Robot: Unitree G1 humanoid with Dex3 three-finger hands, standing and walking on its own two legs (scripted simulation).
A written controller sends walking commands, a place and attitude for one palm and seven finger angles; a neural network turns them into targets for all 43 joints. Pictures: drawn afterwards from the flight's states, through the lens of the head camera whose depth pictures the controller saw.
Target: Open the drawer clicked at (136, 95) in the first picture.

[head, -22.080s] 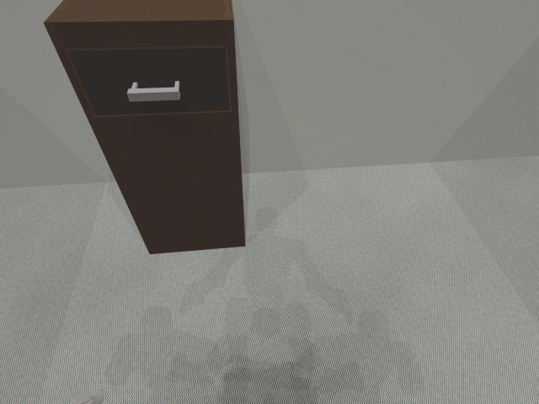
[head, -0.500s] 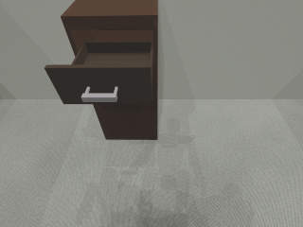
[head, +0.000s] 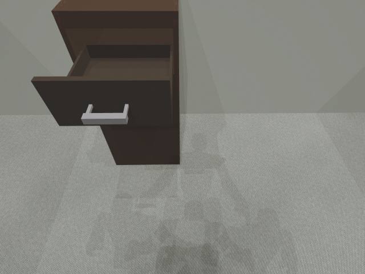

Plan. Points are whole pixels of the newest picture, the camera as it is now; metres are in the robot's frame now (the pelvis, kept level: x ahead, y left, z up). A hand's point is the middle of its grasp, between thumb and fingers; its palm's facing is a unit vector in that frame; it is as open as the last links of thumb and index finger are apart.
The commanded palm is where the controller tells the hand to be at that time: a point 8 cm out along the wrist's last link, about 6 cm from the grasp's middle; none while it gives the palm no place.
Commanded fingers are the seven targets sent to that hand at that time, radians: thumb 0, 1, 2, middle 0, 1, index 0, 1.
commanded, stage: look to check the result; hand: left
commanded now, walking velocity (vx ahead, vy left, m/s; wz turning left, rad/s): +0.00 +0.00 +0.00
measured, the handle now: (106, 113) +0.53 +0.25 +0.02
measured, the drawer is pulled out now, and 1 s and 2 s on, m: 0.30 0.30 0.30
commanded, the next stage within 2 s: stand and wait in 0.34 s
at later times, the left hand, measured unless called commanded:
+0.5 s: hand out of the picture +0.09 +0.25 -0.16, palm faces -0.04 -0.93 -0.36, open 7.3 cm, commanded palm none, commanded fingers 0.00 0.90 0.90 -0.20 -0.30 -0.20 -0.30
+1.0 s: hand out of the picture +0.10 +0.24 -0.16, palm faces -0.06 -0.93 -0.35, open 7.3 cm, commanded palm none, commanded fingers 0.00 0.90 0.90 -0.20 -0.30 -0.20 -0.30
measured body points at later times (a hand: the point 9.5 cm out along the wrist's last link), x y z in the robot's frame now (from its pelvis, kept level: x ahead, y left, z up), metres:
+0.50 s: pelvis +0.02 +0.00 +0.00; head +0.04 -0.01 +0.45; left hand +0.10 +0.29 -0.13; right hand +0.10 -0.29 -0.14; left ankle +0.03 +0.12 -0.75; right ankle -0.03 -0.10 -0.75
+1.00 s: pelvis +0.02 +0.00 +0.00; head +0.05 -0.01 +0.45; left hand +0.10 +0.29 -0.13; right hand +0.08 -0.30 -0.14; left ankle +0.03 +0.12 -0.75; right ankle -0.03 -0.10 -0.75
